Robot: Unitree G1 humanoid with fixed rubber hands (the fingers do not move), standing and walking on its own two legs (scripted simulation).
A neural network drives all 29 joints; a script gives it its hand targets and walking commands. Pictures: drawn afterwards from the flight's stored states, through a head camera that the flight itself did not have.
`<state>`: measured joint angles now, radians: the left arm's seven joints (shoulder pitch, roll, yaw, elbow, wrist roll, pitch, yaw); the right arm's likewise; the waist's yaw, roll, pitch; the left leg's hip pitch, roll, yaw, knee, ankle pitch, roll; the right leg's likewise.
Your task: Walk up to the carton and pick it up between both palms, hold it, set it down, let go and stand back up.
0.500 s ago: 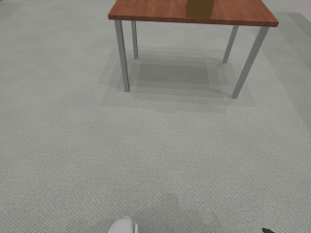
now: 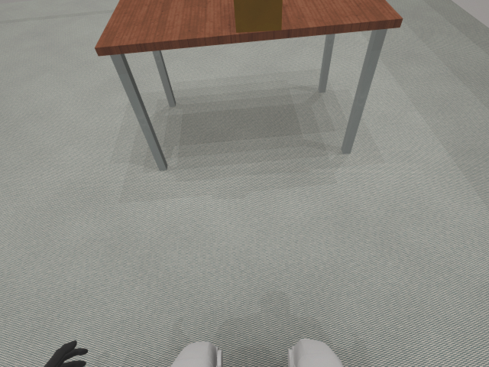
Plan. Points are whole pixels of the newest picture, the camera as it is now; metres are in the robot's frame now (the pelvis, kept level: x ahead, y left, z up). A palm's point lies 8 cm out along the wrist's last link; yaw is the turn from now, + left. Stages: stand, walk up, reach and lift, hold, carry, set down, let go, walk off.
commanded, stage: walk up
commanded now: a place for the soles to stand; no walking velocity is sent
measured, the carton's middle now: out of the picture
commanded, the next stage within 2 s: none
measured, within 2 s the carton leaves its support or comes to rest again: neither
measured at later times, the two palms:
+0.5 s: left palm (103, 282) +0.30 +0.30 -0.10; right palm (443, 299) +0.22 -0.35 -0.10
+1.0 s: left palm (105, 248) +0.38 +0.32 -0.11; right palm (374, 184) +0.50 -0.31 -0.10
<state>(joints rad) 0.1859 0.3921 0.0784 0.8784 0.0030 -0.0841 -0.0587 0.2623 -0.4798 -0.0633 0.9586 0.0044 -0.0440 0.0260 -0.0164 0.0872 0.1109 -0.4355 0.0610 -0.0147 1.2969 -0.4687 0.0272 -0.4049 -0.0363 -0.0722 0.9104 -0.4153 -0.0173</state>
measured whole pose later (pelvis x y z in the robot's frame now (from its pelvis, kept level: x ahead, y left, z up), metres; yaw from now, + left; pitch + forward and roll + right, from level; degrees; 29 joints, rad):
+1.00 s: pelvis +0.37 +0.00 -0.01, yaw +2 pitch -5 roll +2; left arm 0.27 0.40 0.05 0.98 0.00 -0.04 -0.03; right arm 0.14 -0.41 -0.06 0.91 0.01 -0.11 0.01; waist 0.03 -0.02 0.18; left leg -0.47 0.02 0.12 0.91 -0.35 0.04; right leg -0.39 -0.05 0.04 1.33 -0.52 -0.03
